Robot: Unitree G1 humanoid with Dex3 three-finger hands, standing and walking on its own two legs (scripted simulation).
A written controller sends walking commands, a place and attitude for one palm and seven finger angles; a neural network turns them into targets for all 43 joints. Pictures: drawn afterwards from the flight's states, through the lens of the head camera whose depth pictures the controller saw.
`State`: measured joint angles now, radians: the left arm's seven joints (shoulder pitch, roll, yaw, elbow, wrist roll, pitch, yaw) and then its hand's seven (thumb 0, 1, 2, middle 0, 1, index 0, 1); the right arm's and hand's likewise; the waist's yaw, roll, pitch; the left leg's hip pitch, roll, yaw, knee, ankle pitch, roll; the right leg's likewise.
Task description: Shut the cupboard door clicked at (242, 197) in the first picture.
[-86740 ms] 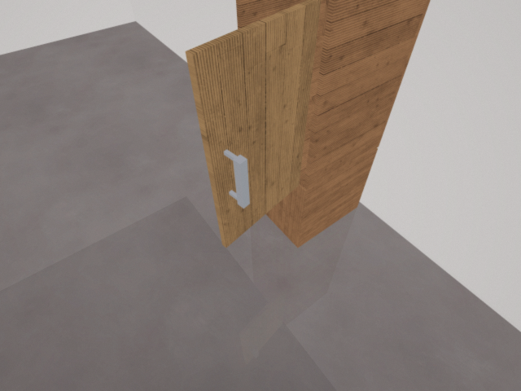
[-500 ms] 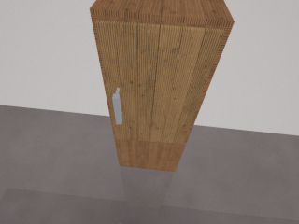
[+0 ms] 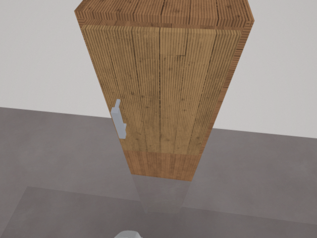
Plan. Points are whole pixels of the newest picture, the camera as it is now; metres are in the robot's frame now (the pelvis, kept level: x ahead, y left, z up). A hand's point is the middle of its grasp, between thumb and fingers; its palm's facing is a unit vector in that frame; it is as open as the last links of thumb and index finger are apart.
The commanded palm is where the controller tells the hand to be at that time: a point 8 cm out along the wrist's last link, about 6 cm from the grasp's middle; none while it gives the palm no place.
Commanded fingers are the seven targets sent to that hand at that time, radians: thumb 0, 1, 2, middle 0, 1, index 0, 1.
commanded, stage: come to a stop and stand still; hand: left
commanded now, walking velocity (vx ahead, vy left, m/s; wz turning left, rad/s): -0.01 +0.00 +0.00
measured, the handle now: (120, 119) +0.47 +0.18 -0.06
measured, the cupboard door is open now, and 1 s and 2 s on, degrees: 2 2 2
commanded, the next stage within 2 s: look again from close up in 0.54 s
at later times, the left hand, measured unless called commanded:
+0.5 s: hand out of the picture +0.04 +0.26 -0.16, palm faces -0.06 -0.96 -0.28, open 7.3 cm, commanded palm none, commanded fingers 0.00 0.90 0.90 -0.20 -0.30 -0.20 -0.30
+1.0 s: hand out of the picture -0.01 +0.22 -0.17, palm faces -0.04 -0.98 -0.20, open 7.3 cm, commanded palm none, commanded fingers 0.00 0.90 0.90 -0.20 -0.30 -0.20 -0.30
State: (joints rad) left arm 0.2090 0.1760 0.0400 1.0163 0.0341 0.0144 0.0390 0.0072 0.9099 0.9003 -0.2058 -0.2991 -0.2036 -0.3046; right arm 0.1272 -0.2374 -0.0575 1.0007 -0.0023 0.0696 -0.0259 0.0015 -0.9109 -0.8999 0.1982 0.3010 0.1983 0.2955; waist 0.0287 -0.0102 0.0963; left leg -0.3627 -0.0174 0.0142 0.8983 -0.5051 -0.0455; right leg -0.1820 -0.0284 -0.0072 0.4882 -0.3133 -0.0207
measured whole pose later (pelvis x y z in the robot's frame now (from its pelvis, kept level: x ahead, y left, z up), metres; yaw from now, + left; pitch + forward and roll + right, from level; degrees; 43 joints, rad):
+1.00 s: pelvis -0.01 +0.05 +0.00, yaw -2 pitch -1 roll +1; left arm 0.27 0.16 -0.03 1.11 0.01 0.00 0.03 0.01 0.91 0.90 -0.20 -0.30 -0.20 -0.30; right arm 0.26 -0.17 0.01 1.11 -0.01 -0.02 -0.02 0.00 -0.91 -0.90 0.20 0.30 0.20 0.30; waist 0.01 0.00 0.04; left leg -0.17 -0.01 0.11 0.44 -0.25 0.04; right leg -0.18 -0.04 0.02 0.47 -0.27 0.03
